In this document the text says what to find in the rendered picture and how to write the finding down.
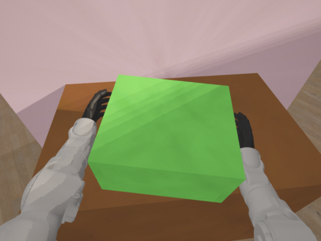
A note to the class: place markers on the carton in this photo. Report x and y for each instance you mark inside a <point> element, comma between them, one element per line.
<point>168,138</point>

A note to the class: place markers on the robot left hand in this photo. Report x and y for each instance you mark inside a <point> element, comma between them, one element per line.
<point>94,107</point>

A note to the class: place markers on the pedestal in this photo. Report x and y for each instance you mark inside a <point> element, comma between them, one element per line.
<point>291,162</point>

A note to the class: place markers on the robot right forearm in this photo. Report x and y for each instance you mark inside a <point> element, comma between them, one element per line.
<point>258,193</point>

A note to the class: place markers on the robot left upper arm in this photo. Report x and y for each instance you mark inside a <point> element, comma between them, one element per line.
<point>54,199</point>

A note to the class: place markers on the robot right upper arm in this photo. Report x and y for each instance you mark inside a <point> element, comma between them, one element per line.
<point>282,230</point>

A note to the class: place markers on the robot left forearm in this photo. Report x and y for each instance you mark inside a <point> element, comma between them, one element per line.
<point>72,158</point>

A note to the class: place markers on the robot right hand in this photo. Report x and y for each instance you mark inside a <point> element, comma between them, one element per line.
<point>244,131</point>

